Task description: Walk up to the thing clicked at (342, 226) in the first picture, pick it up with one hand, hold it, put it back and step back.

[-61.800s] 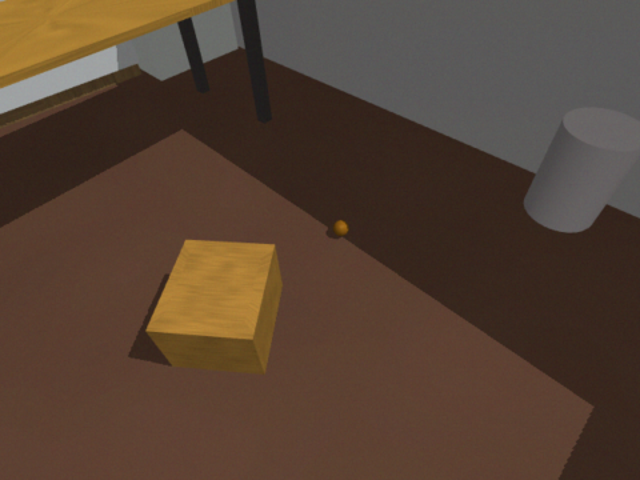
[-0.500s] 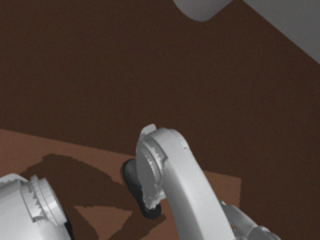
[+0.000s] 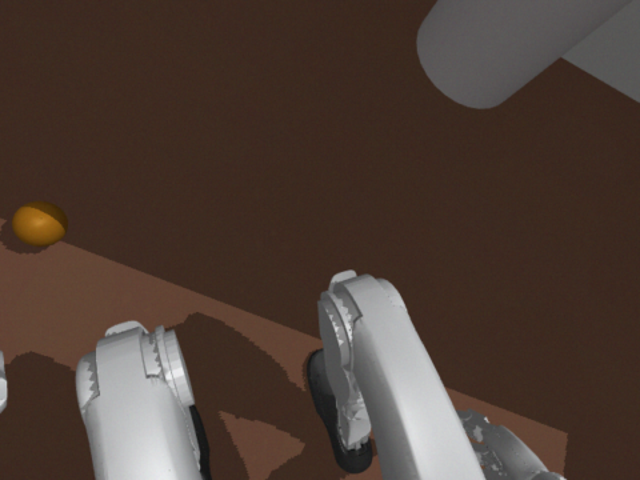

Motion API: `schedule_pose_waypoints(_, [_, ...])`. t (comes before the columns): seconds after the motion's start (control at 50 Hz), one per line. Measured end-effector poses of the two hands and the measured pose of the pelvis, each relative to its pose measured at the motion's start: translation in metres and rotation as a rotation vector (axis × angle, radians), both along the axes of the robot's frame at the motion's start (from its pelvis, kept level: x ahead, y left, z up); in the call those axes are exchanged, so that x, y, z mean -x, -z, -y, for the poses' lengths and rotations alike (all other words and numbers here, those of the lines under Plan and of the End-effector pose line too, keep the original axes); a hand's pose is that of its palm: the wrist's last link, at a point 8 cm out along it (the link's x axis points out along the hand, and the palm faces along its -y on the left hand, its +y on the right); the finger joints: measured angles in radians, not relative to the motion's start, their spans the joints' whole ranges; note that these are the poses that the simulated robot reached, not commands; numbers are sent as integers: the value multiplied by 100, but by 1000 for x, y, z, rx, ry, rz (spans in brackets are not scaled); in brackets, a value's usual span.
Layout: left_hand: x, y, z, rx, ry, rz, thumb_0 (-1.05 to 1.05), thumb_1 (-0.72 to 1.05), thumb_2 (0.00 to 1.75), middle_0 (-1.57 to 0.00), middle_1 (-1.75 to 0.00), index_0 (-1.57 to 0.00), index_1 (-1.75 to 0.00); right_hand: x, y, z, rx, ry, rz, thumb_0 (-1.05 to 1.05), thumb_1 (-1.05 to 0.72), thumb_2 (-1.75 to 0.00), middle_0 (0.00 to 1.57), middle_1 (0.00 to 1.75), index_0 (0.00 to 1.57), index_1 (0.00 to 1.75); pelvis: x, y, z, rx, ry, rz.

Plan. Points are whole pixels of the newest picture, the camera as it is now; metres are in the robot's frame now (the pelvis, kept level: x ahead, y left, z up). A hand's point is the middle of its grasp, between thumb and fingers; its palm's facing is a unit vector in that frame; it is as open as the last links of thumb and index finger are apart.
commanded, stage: withdraw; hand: left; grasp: from above
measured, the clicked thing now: (41, 223) +0.48 +0.33 -0.29
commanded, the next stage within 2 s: home in 0.50 s
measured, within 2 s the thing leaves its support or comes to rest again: neither
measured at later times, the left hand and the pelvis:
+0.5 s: hand out of the picture +0.46 +0.34 -0.16, palm faces -0.45 -0.09 -0.89, open 14.0 cm; pelvis -0.02 -0.01 +0.00, yaw +3 degrees
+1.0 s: hand out of the picture +0.38 +0.33 -0.02, palm faces -0.33 -0.44 -0.84, open 9.6 cm; pelvis +0.00 +0.00 +0.09, yaw +6 degrees
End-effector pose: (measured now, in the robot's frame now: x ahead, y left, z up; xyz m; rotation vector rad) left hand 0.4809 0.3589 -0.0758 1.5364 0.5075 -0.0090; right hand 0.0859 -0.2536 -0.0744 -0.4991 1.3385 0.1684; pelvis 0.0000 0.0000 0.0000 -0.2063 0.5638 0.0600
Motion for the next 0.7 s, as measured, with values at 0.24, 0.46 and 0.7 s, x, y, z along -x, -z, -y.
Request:
schedule_pose_waypoints(0.24, [28, -26, 29, 100, 75, -193, 0, -50, 101, -8, -100, -8, -100, 0, -21, 11, 54, 66, 11, 0, -90, -90, 20, 30, 20, 30, 13, -33, 6, -41, -40, -8])
schedule_pose_waypoints(0.46, [22, 20, 19, 80, 94, -153, 0, -50, 101, -8, -100, -9, -100, 38, -15, 29, 182, 79, -84, 0, -90, -90, 20, 30, 20, 30, 16, -5, 8, -40, -30, 13])
schedule_pose_waypoints(0.7, [-8, 5, 9, 27, 64, -42, 0, -45, 99, -13, -95, -13, -94, 50, 3, 0, 103, 147, -142, 0, -90, -89, 21, 30, 20, 30, 4, -1, 2, -29, -29, -39])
